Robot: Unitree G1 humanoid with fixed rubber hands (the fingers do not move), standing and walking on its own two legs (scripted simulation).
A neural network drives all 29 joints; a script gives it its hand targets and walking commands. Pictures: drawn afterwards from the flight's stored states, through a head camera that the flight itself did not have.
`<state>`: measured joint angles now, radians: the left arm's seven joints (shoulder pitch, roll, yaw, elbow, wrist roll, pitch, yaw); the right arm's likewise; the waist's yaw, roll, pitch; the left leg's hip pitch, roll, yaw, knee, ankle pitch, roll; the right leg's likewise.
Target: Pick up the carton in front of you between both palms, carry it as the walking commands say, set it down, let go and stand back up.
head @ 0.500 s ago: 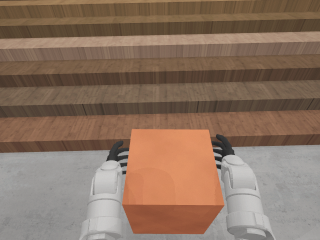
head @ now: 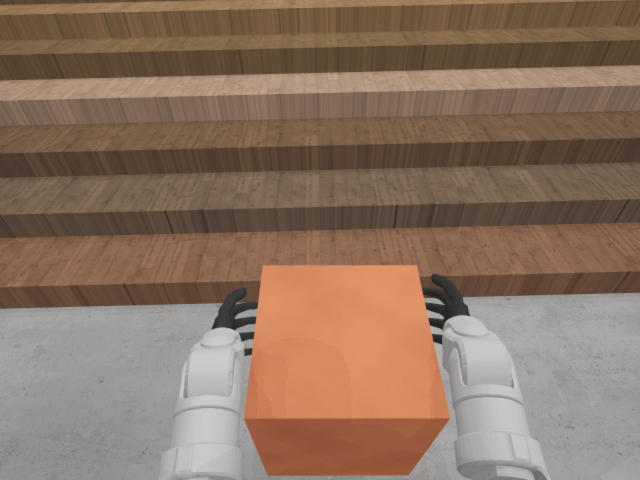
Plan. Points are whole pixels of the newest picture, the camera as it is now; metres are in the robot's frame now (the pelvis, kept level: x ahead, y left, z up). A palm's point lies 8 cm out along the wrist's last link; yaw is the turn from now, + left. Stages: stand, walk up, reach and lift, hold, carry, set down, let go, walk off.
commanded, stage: hold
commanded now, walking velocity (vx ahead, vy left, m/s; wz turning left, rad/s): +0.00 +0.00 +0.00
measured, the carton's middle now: (338, 375) +0.28 +0.00 -0.03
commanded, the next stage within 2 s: carry in 0.08 s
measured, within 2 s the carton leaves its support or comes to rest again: neither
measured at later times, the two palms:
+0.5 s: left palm (234, 275) +0.36 +0.14 +0.09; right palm (452, 262) +0.37 -0.16 +0.10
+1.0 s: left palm (288, 178) +0.61 +0.08 +0.08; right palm (447, 171) +0.63 -0.22 +0.09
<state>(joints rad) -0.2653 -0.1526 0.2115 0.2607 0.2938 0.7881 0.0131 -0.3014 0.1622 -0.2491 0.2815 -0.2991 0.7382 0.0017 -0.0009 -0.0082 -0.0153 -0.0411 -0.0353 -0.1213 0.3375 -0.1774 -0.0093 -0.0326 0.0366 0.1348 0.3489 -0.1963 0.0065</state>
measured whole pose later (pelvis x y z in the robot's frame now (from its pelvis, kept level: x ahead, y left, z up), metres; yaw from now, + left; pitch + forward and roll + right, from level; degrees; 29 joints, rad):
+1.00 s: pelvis +0.38 -0.07 -0.02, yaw +1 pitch +4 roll +0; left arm -0.01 -0.13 0.05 -0.57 0.00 1.22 0.17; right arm -0.02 0.13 -0.07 -0.60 0.01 1.21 -0.17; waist 0.02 0.03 -0.08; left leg -0.33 0.09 0.06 1.12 -0.41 0.01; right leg -0.41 -0.04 -0.27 0.53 -0.19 -0.09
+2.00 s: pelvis +1.07 -0.12 +0.00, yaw +0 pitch +4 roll -2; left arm -0.51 -0.14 0.21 -0.27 0.04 1.14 0.20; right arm -0.48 0.09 -0.27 -0.29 0.04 1.13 -0.16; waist 0.09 0.00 0.08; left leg -0.20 0.02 -0.09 1.19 -0.27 0.02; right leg -0.90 0.05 -0.18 1.19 -0.33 -0.15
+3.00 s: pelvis +1.71 -0.30 +0.32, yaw -1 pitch +3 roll -4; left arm -0.74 -0.16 0.25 -0.10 0.05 1.22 0.32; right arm -0.75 0.13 -0.41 -0.11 -0.16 1.23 -0.23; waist 0.19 0.07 0.08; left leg -0.55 -0.02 -0.14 1.65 -0.21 0.06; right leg -0.65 0.02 -0.17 0.92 -0.33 -0.08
